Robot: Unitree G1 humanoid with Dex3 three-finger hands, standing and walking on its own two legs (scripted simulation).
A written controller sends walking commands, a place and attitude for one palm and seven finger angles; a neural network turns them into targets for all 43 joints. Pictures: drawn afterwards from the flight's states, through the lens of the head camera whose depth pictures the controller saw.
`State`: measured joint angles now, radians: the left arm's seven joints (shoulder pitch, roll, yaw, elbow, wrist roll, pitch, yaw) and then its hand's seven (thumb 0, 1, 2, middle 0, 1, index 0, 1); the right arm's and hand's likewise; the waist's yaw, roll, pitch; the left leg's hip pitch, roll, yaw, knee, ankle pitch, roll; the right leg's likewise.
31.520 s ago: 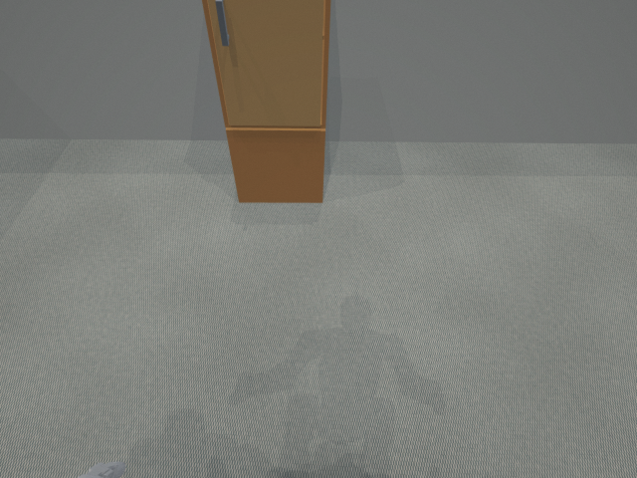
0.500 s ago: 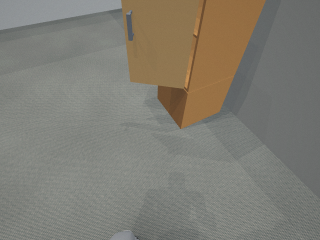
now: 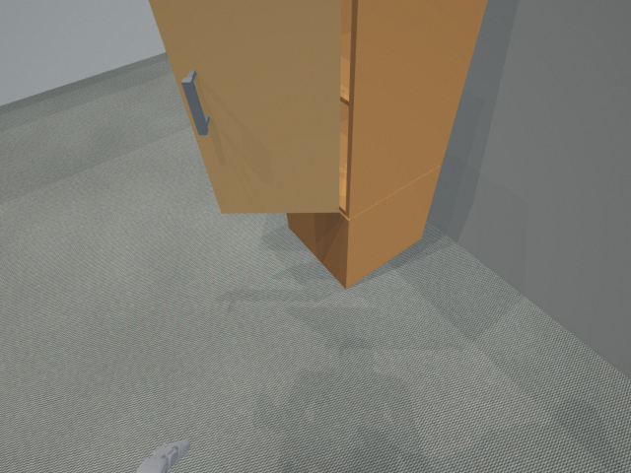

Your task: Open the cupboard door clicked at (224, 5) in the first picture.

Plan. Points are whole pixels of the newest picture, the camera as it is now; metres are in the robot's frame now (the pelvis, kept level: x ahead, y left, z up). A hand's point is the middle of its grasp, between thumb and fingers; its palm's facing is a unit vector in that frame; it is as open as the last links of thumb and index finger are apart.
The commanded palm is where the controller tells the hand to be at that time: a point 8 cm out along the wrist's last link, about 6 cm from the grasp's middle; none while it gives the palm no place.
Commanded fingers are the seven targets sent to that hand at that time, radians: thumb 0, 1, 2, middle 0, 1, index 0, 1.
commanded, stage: take the last steps up to it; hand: left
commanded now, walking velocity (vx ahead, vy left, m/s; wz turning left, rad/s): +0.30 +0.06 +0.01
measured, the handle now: (197, 103) +0.80 +0.28 +0.03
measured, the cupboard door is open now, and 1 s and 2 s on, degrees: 52 52 52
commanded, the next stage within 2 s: come to a stop and stand still in 0.30 s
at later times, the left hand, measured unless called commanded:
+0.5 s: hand (167, 469) +0.16 +0.24 -0.18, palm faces +0.06 -0.99 -0.16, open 7.3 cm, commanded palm none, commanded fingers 0.00 0.90 0.90 -0.20 -0.30 -0.20 -0.30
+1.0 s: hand (188, 379) +0.28 +0.24 -0.16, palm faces +0.00 -0.98 -0.21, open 7.3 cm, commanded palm none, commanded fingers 0.00 0.90 0.90 -0.20 -0.30 -0.20 -0.30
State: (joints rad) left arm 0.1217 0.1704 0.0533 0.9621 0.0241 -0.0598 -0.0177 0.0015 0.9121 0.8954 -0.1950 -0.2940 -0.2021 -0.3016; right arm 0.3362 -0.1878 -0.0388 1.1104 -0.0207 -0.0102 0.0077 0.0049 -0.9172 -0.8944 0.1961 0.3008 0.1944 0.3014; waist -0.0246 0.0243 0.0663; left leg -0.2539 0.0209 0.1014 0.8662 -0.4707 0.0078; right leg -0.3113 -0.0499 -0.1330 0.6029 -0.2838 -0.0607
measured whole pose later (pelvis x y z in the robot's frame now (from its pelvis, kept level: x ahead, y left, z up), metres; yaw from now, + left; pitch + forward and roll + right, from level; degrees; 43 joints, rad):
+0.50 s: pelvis +0.18 +0.07 +0.00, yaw -1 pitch -1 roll +0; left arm 0.29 0.18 0.04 1.12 0.01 0.00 0.01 0.01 0.92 0.90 -0.20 -0.29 -0.20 -0.30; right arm 0.16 -0.15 -0.01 1.00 -0.02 -0.05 -0.03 0.00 -0.92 -0.89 0.20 0.30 0.19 0.30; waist 0.03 -0.05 0.08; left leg -0.32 0.01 0.14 0.53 -0.20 0.05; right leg -0.40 -0.08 -0.05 1.06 -0.44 0.01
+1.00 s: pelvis +0.21 +0.05 +0.01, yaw -1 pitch +0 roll +1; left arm 0.16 0.19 0.04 1.00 0.02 0.01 0.02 0.00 0.91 0.90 -0.20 -0.29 -0.21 -0.30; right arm 0.20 -0.19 -0.04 1.04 0.00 0.05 -0.02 0.01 -0.91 -0.89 0.19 0.30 0.19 0.30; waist -0.01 -0.02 0.06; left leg -0.26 -0.01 0.04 0.64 -0.38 -0.04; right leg -0.25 -0.04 -0.06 0.52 -0.27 -0.01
